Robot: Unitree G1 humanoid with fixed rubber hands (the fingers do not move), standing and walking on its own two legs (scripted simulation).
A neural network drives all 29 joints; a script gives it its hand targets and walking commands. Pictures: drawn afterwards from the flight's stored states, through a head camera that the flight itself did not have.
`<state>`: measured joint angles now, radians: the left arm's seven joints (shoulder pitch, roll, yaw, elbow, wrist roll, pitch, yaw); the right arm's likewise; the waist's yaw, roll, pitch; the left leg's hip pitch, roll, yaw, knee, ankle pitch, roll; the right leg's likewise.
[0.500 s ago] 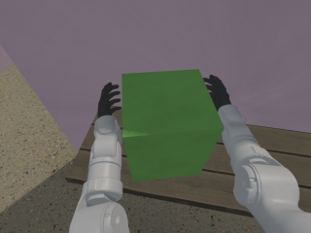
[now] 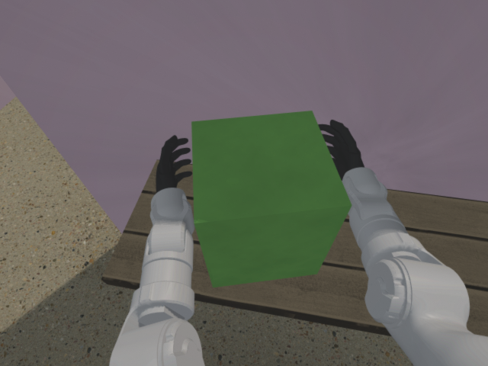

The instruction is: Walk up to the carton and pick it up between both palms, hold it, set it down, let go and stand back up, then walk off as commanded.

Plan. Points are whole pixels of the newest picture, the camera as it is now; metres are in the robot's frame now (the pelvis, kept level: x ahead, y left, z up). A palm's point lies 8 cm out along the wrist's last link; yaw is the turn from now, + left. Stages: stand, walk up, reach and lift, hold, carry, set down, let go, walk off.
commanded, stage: set down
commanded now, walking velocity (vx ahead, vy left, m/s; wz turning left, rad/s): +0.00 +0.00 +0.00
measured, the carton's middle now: (259, 204) +0.41 +0.03 +0.00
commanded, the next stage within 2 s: none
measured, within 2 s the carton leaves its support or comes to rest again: neither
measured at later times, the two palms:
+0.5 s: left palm (169, 188) +0.38 +0.17 +0.07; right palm (348, 167) +0.45 -0.12 +0.07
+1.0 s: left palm (169, 189) +0.37 +0.18 +0.07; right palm (348, 168) +0.45 -0.12 +0.07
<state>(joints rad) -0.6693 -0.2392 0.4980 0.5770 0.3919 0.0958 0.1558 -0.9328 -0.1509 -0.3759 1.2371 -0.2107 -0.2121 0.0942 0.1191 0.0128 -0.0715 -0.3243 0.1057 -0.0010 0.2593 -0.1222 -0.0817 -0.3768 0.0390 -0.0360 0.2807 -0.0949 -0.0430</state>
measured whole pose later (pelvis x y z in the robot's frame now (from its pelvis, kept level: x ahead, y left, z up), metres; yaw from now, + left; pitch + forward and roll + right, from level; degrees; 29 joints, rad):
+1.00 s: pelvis +0.01 +0.00 +0.00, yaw -1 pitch +9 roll +0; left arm -0.63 -0.28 0.53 0.53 0.45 0.06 0.13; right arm -0.87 -0.11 -0.45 1.17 -0.29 -0.23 0.13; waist 0.12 -0.02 -0.05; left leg -0.28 0.11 0.02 0.24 -0.13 -0.07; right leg -0.34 0.04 -0.02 0.29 -0.11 -0.04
